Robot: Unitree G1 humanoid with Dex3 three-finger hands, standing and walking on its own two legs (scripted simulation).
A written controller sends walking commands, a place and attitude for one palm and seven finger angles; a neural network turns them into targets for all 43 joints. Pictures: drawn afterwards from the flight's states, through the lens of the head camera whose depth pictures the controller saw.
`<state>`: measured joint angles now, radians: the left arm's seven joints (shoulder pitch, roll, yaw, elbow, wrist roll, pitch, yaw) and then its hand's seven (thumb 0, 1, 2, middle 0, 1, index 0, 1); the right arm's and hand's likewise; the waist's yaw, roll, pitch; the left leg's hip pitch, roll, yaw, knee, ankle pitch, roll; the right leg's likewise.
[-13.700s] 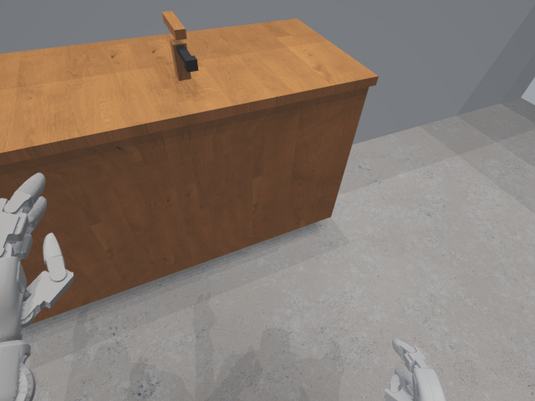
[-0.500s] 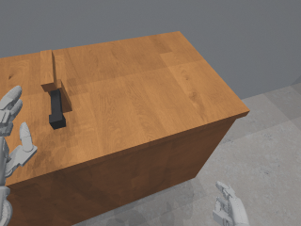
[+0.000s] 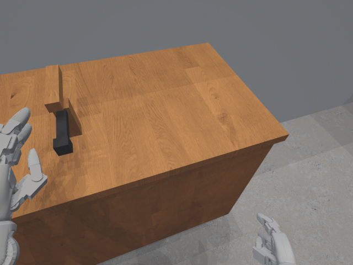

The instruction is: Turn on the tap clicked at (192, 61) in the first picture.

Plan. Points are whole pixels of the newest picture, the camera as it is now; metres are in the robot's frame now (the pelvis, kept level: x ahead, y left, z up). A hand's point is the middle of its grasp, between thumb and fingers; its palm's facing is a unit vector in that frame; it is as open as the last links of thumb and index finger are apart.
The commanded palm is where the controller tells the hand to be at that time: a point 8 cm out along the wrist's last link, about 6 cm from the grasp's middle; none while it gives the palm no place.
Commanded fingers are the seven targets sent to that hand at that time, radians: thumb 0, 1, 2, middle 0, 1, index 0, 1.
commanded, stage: shuffle to correct the standing spot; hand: left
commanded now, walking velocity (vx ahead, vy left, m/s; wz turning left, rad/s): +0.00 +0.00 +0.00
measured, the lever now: (63, 145) +0.31 +0.27 +0.11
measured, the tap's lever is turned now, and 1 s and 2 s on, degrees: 0 0 0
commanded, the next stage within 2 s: come to a stop and stand still in 0.52 s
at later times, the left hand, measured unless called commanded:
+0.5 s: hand (71, 174) +0.22 +0.20 +0.16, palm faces +0.31 -0.86 -0.39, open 7.4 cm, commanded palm +0.17 +0.24 +0.17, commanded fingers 0.00 0.90 0.90 -0.20 -0.30 -0.20 -0.30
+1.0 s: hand (81, 181) +0.22 +0.18 +0.15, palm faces +0.37 -0.84 -0.39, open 7.4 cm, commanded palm +0.16 +0.22 +0.17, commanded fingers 0.00 0.90 0.90 -0.20 -0.30 -0.20 -0.30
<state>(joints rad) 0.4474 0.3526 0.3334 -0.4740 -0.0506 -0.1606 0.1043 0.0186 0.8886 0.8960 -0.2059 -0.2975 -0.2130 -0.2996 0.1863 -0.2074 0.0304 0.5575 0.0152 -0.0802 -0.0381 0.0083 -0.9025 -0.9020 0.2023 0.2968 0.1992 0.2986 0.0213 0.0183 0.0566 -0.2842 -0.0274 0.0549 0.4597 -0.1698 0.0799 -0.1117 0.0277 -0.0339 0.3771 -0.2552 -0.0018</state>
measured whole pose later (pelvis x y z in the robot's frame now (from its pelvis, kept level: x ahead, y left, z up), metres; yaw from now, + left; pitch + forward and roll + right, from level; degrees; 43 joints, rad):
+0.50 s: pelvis +0.00 -0.04 +0.00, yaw -1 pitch +0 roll -1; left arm 0.47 0.38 0.34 -0.52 -0.08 -0.14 0.09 0.02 0.89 0.90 -0.21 -0.30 -0.21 -0.30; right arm 0.19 -0.18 0.03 0.54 0.02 -0.07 -0.03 0.01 -0.90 -0.90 0.20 0.30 0.20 0.30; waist 0.01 0.01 0.06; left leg -0.27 0.02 0.04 0.43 -0.16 0.03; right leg -0.10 0.07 -0.04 0.34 -0.24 -0.05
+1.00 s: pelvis +0.01 -0.06 -0.01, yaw +1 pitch -2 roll -1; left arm 0.47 0.35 0.33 -0.46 -0.09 -0.14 0.10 0.02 0.89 0.90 -0.21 -0.30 -0.21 -0.30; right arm 0.19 -0.26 -0.01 0.57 0.05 -0.02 -0.04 0.01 -0.91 -0.90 0.20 0.30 0.20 0.30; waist 0.01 0.05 0.06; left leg -0.30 0.03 -0.01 0.56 -0.23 0.03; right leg -0.11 0.09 -0.07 0.46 -0.32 -0.08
